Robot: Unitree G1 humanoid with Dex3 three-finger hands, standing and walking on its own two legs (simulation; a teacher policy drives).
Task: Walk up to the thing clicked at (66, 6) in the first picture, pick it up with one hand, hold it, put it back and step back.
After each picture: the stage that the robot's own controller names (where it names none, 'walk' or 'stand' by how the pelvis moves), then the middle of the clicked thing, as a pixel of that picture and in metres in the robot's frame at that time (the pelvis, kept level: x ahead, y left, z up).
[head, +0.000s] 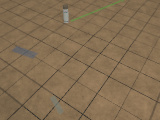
stand; (65, 14) +1.98 +0.17 -0.65
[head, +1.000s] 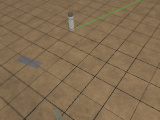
walk; (71, 21) +1.87 +0.23 -0.65
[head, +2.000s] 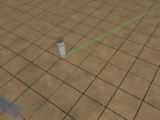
walk; (61, 47) +1.32 +0.27 -0.65
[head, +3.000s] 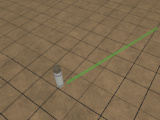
walk; (58, 76) +0.92 +0.26 -0.65
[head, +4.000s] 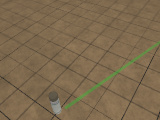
walk; (55, 103) +0.65 +0.24 -0.65
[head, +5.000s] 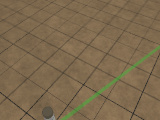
stand; (49, 118) +0.46 +0.22 -0.62
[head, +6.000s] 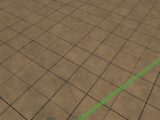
stand; out of the picture +0.43 +0.19 -0.66
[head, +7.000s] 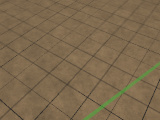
stand; out of the picture +0.41 +0.20 -0.66
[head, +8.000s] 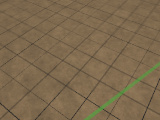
stand; out of the picture +0.39 +0.21 -0.66
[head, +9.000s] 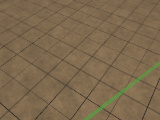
stand; out of the picture +0.39 +0.21 -0.66
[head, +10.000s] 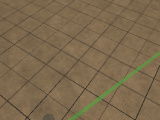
go down; out of the picture +0.40 +0.20 -0.65
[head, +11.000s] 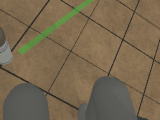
go down; out of the picture +0.48 +0.26 -0.24
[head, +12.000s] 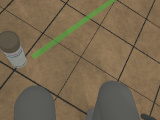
close in; (14, 52) +0.48 +0.24 -0.25
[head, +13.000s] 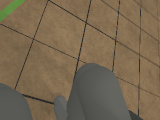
close in; out of the picture +0.46 +0.29 -0.16
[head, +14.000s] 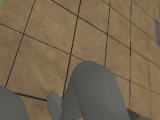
close; out of the picture +0.45 +0.30 -0.16
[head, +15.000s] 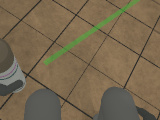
lift; (6, 71) +0.35 +0.24 -0.03
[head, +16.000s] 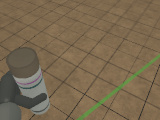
hold; (32, 86) +0.32 +0.16 +0.09
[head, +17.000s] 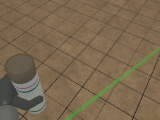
hold; (29, 88) +0.32 +0.17 +0.05
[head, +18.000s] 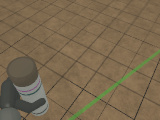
hold; (32, 91) +0.32 +0.16 +0.05
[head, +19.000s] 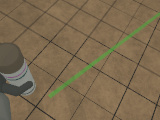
crouch; (18, 74) +0.38 +0.19 -0.01
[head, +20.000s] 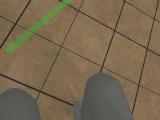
lower; out of the picture +0.49 +0.27 -0.07
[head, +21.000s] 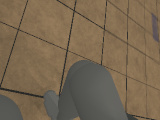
lower; out of the picture +0.46 +0.30 -0.17
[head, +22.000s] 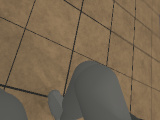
lower; out of the picture +0.45 +0.31 -0.17
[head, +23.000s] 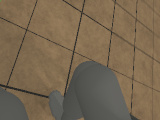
lower; out of the picture +0.45 +0.30 -0.16
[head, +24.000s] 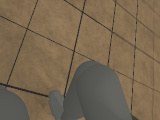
lower; out of the picture +0.44 +0.30 -0.17
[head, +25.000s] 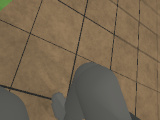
open; out of the picture +0.45 +0.29 -0.17
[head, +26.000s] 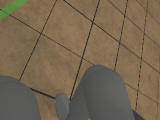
stand; out of the picture +0.45 +0.28 -0.18
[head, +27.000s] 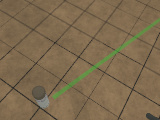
stand; (41, 98) +0.43 +0.21 -0.50
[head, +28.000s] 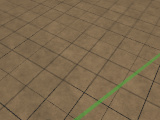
stand; out of the picture +0.41 +0.19 -0.60
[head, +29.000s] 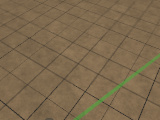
stand; out of the picture +0.41 +0.19 -0.60
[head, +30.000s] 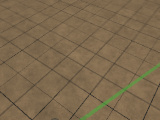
stand; out of the picture +0.42 +0.18 -0.64
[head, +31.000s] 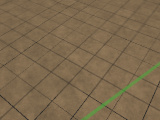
stand; out of the picture +0.41 +0.19 -0.66
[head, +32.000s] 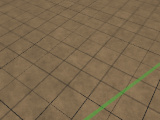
stand; out of the picture +0.40 +0.20 -0.66
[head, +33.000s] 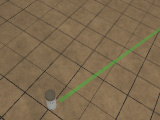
walk; (51, 100) +0.49 +0.14 -0.64
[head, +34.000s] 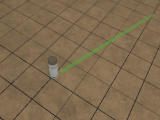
walk; (53, 68) +0.80 +0.20 -0.64
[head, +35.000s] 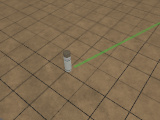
walk; (67, 61) +1.08 +0.18 -0.64
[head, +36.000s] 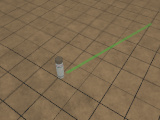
stand; (59, 67) +1.00 +0.19 -0.65
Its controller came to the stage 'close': yes
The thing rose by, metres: 0.70
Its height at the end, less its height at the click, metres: +0.00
